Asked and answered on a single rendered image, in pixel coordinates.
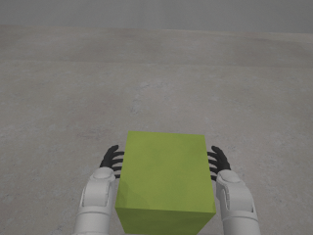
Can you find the right robot hand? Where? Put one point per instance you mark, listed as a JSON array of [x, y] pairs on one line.
[[221, 161]]

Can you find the carton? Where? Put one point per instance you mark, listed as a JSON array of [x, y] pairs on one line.
[[165, 185]]

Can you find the robot left forearm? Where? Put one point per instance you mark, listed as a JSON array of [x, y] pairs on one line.
[[94, 212]]

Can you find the robot right forearm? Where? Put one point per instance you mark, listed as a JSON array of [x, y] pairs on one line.
[[238, 212]]

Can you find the left robot hand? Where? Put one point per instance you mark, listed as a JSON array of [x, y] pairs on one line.
[[108, 159]]

